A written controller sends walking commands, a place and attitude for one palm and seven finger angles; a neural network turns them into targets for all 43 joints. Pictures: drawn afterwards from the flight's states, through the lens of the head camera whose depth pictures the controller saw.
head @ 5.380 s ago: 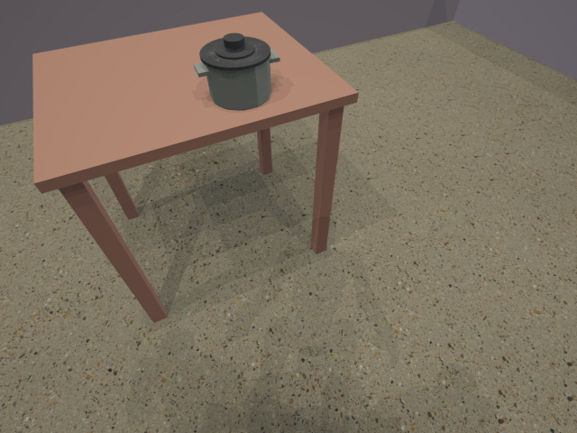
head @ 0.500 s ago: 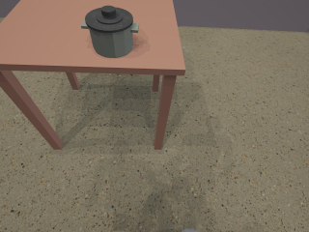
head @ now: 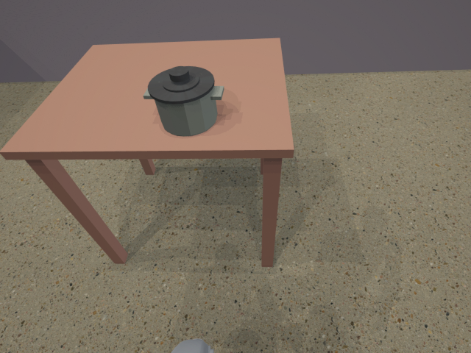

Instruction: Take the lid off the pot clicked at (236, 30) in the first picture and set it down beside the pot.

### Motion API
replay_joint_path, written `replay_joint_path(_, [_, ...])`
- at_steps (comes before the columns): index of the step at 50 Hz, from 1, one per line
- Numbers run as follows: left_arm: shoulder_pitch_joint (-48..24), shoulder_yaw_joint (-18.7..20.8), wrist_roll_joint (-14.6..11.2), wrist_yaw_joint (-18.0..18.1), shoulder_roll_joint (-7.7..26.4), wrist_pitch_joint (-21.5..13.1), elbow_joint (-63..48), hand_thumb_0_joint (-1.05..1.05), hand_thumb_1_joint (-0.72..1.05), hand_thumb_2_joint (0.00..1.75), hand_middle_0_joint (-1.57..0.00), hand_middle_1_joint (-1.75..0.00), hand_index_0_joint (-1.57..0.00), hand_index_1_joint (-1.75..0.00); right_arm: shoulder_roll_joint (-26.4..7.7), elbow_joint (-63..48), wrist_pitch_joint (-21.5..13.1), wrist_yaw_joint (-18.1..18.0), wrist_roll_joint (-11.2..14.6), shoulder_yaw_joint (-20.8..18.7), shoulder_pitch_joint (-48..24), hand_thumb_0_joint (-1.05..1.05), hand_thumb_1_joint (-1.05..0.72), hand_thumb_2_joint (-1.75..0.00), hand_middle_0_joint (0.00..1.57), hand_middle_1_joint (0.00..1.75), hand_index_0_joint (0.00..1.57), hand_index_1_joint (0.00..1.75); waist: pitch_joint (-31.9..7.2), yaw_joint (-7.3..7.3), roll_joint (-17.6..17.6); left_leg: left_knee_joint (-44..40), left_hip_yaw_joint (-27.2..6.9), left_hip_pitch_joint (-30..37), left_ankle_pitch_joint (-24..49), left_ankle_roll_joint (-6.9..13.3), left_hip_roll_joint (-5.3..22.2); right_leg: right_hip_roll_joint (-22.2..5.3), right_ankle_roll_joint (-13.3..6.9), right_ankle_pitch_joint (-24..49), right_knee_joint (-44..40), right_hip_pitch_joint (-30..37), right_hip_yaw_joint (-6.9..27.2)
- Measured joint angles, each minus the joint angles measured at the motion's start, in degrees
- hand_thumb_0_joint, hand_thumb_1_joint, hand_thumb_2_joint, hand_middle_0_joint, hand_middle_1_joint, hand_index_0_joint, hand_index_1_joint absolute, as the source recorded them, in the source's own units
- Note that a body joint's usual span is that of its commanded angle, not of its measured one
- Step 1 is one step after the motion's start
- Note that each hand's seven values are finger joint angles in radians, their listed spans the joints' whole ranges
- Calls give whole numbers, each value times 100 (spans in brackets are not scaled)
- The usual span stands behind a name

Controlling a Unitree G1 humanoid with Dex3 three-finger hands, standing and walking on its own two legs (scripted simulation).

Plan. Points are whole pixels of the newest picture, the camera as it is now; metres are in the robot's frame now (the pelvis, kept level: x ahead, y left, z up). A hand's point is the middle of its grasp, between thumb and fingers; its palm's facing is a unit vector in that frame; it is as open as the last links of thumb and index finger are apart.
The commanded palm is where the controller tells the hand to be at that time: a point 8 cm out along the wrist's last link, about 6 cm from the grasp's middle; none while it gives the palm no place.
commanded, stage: take the last steps up to it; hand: left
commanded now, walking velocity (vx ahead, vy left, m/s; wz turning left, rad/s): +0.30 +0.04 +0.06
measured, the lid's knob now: (179, 74) +0.72 +0.19 +0.12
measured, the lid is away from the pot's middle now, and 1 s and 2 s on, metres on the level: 0.00 0.00 0.00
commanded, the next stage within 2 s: come to a stop and stand still in 0.46 s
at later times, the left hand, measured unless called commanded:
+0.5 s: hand (136, 322) +0.21 +0.25 -0.18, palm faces +0.07 -0.98 -0.20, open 7.4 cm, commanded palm none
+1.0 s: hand (144, 278) +0.31 +0.26 -0.18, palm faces +0.04 -0.97 -0.25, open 7.3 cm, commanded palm none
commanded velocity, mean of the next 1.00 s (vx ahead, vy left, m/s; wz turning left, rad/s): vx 0.03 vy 0.02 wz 0.01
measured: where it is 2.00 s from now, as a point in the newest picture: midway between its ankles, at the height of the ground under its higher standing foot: outside the picture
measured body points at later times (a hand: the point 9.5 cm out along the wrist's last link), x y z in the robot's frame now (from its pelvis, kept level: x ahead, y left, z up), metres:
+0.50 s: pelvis +0.18 +0.06 -0.01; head +0.20 +0.06 +0.44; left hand +0.21 +0.30 -0.16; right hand +0.24 -0.17 -0.16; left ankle +0.17 +0.15 -0.75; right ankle +0.20 -0.06 -0.69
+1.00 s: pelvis +0.24 +0.06 -0.01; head +0.28 +0.06 +0.43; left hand +0.31 +0.31 -0.16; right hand +0.30 -0.18 -0.17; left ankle +0.23 +0.20 -0.73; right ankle +0.31 -0.06 -0.75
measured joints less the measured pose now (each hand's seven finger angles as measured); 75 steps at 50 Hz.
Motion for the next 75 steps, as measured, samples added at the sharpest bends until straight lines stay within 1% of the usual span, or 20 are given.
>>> replay_joint_path(6, [305, -39, 4, 23, -145, -71, 324, 0, 90, 90, -20, -30, -21, -30, 21, 32, -13, 19, 18, 16, -266, 0, -91, -90, 19, 30, 20, 30, 180, 133, -91, -936, 217, -197, 296, -55, 182, -81, 139, -133, -389, 464, -88])
replay_joint_path(11, [451, -21, 11, 55, -131, -40, 530, 0, 90, 90, -21, -30, -21, -30, 132, -9, -123, 36, 27, 113, -658, 0, -91, -90, 19, 30, 20, 30, 337, 300, -198, -2123, 544, 268, 137, 138, -19, -210, 360, -597, -170, 715, -133])
replay_joint_path(13, [548, -1, -8, 54, -118, 2, 601, 0, 90, 90, -21, -30, -21, -30, 166, -116, -274, 2, 0, 158, -755, 0, -91, -90, 19, 30, 20, 30, 349, 283, -214, -2644, 627, 698, 308, 289, -136, -300, 393, -1032, 672, 502, -95])
replay_joint_path(17, [182, 58, -81, 43, 61, 193, 636, 0, 90, 90, -21, -30, -21, -30, 357, -219, -469, -140, 19, 192, -803, 0, -91, -90, 20, 30, 20, 30, 427, 202, -399, -2283, 778, 921, -313, 318, -247, -308, 133, -1165, 4167, -1044, 441])
replay_joint_path(20, [-249, 135, -38, 28, 205, 223, 435, 1, 90, 90, -20, -30, -20, -30, 424, -202, -562, -270, 79, 124, -621, -1, -93, -90, 20, 30, 20, 30, 336, 151, -435, -2806, 834, 1386, -239, 264, -323, -338, 157, -706, 4850, -1970, 417])
replay_joint_path(26, [-1037, 196, 13, -10, 310, 235, -196, 0, 91, 90, -20, -30, -20, -30, 225, -41, -492, -265, 51, 143, -219, -2, -94, -90, 20, 30, 20, 30, 120, 77, -356, -3637, 822, 2091, -144, 279, -433, -472, 304, -60, 3334, -2629, 260])
replay_joint_path(30, [-1391, 171, 20, -45, 308, 227, -430, 0, 91, 90, -20, -30, -20, -30, 212, 84, -398, -247, 24, 163, 19, -1, -93, -90, 20, 30, 20, 30, 122, -66, -255, -3593, 746, 2350, -399, 180, -410, -402, 322, 210, 2214, -2357, 222])
replay_joint_path(32, [-1476, 132, 18, -36, 322, 177, -491, 0, 91, 90, -20, -30, -20, -30, 243, 161, -349, -263, 24, 190, 134, -1, -92, -90, 20, 30, 20, 30, 144, -126, -234, -3307, 711, 2396, -675, 88, -368, -316, 331, 721, 1493, -1982, 196])
replay_joint_path(33, [-1508, 110, 14, -12, 320, 128, -489, 0, 91, 90, -20, -30, -20, -30, 257, 211, -324, -271, 38, 209, 173, -1, -92, -90, 20, 30, 20, 30, 143, -128, -215, -3085, 699, 2359, -852, 33, -328, -266, 187, 712, 1332, -1853, 182])
replay_joint_path(37, [-1655, -33, -28, 74, 184, 96, -388, 0, 91, 90, -20, -30, -20, -30, 257, 312, -91, -322, 126, 182, 46, 0, -91, -90, 20, 30, 20, 30, 257, -217, -9, -1878, 341, 1886, -1777, -126, -214, -122, -60, 370, 1401, -1768, 46])
replay_joint_path(41, [-1719, -37, -1, 156, 99, 249, -399, 0, 90, 90, -20, -30, -20, -30, 271, 206, 94, -347, 149, 114, -183, 0, -91, -90, 20, 30, 20, 30, 439, -136, -112, -627, 69, 1215, -2054, -213, -349, -192, -59, 517, 1138, -1646, 67])
replay_joint_path(44, [-1684, 59, -1, 208, 133, 352, -450, -1, 91, 90, -21, -30, -21, -30, 236, 48, 173, -322, 142, 61, -357, 0, -91, -90, 20, 30, 20, 30, 510, -61, -179, -351, -17, 876, -1889, -263, -350, -242, -8, 642, 982, -1630, 98])
replay_joint_path(48, [-1567, 133, 44, 191, 338, 472, -469, -1, 91, 90, -21, -30, -21, -30, 203, -179, 163, -279, 131, 31, -541, 0, -91, -90, 20, 30, 20, 30, 523, 0, -304, -1031, 0, 913, -1502, -274, -283, -297, 93, 747, 967, -1716, 182])
replay_joint_path(52, [-1356, 193, -4, 156, 528, 593, -431, 0, 91, 90, -21, -30, -21, -30, 150, -354, 1, -246, 93, 54, -460, 0, -91, -90, 20, 30, 20, 30, 352, -29, -311, -2715, 8, 1505, -494, -150, -168, -263, 252, 561, 1422, -1973, 204])
replay_joint_path(55, [-1298, 255, -27, 150, 687, 710, -328, 0, 91, 90, -20, -30, -21, -30, 284, -312, 32, -265, 17, 128, -392, 0, -91, -90, 20, 30, 20, 30, 305, -7, -511, -2606, 56, 1462, -451, -13, -268, -116, 294, -494, 2339, -2222, 591])
replay_joint_path(59, [-1111, 245, -31, 114, 725, 676, -236, 0, 91, 90, -20, -30, -20, -30, 384, -179, 72, -291, 13, 254, -301, 0, -91, -90, 20, 30, 20, 30, 151, 70, -505, -3063, 32, 1592, -165, 34, -307, 106, 310, -698, 3126, -2158, 732])
replay_joint_path(63, [-845, 126, -63, 111, 631, 592, -95, 0, 91, 90, -20, -30, -20, -30, 343, -78, 33, -310, 40, 260, -329, 0, -92, -90, 20, 30, 20, 30, 37, 93, -418, -3356, 74, 1657, 20, 38, -374, 81, 347, -673, 2120, -1428, 597])
replay_joint_path(65, [-725, 56, -73, 124, 585, 504, 0, 0, 91, 90, -20, -30, -20, -30, 333, -41, -16, -302, 86, 269, -352, 0, -92, -90, 20, 30, 20, 30, 0, 101, -433, -3292, 139, 1590, 6, 6, -439, 44, 287, -139, 1116, -951, 652])
replay_joint_path(69, [-626, -85, -87, 125, 301, 382, 284, 0, 91, 90, -20, -30, -20, -30, 232, 106, -23, -299, 133, 242, -446, 0, -92, -90, 20, 30, 20, 30, 45, 20, -98, -3390, 72, 1681, 82, -75, -286, 217, 45, 2, 788, -763, 598])
replay_joint_path(75, [-458, -194, -78, 279, 16, 217, 206, 0, 90, 90, -20, -30, -20, -30, 123, -11, -41, -257, 106, 240, -329, 0, -92, -90, 20, 30, 20, 30, 126, 2, 26, -3060, 35, 1612, -81, -75, -163, 341, 46, 54, 827, -733, 602])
